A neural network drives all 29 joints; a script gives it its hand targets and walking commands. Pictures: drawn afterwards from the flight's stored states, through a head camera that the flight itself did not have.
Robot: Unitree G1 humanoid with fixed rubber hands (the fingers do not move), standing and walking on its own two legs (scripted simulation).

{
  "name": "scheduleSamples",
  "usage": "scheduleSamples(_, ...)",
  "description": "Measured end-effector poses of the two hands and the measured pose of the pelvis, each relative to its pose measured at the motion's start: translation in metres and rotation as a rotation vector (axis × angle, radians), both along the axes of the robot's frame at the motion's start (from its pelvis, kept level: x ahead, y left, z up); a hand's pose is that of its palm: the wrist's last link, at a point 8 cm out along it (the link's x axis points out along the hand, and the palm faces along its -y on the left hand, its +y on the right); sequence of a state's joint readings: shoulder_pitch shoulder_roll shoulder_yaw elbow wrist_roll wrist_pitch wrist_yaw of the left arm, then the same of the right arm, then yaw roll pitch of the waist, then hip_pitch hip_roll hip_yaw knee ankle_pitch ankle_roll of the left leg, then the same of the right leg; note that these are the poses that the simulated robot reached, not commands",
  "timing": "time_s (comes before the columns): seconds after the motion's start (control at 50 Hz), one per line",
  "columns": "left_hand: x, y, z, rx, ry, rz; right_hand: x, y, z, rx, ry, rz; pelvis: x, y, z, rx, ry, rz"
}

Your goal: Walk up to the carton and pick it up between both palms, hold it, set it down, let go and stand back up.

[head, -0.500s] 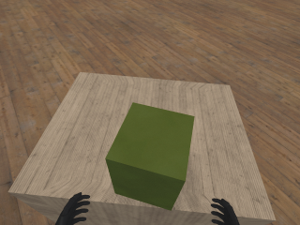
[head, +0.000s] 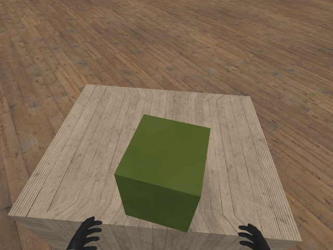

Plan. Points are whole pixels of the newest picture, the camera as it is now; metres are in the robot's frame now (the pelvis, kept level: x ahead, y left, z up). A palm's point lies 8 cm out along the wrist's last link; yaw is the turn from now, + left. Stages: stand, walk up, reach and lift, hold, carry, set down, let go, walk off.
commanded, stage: stand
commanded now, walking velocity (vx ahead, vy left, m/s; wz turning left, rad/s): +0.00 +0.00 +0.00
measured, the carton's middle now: (165, 173) +0.35 +0.02 -0.06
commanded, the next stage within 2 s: none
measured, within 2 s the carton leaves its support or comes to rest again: neither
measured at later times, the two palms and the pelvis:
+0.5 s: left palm out of the picture +0.03 +0.30 -0.11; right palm out of the picture +0.05 -0.28 -0.12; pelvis -0.02 +0.00 +0.00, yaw +1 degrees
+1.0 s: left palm out of the picture +0.05 +0.30 -0.11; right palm out of the picture +0.05 -0.29 -0.12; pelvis -0.02 +0.00 +0.00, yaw +2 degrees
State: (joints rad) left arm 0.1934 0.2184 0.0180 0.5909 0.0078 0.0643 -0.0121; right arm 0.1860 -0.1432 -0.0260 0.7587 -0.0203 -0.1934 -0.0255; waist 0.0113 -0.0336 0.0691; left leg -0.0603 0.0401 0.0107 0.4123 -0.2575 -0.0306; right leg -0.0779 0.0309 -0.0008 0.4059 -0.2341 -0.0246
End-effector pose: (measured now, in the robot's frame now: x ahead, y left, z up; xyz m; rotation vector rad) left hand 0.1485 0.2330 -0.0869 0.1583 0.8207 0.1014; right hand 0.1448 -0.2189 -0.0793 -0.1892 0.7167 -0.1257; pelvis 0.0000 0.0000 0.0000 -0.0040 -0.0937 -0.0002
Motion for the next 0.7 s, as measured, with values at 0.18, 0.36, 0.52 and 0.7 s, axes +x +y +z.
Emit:
scheduleSamples(0.18, -0.042, 0.047, -0.011, 0.126, 0.105, 0.045, -0.041, -0.051, -0.024, -0.124, 0.273, 0.006, -0.006, 0.001, -0.004, 0.007, 0.036, 0.015)
scheduleSamples(0.36, -0.099, 0.071, -0.021, 0.179, 0.289, 0.082, -0.08, -0.071, -0.035, -0.151, 0.424, 0.001, -0.014, 0.002, -0.002, 0.007, 0.025, 0.019)
scheduleSamples(0.52, -0.119, 0.07, -0.025, 0.176, 0.357, 0.085, -0.096, -0.061, -0.043, -0.122, 0.489, 0.014, -0.021, 0.003, 0.0, 0.009, 0.021, 0.021)
scheduleSamples(0.7, -0.115, 0.064, -0.025, 0.161, 0.356, 0.083, -0.096, -0.056, -0.045, -0.112, 0.5, 0.015, -0.025, 0.004, 0.002, 0.012, 0.025, 0.023)
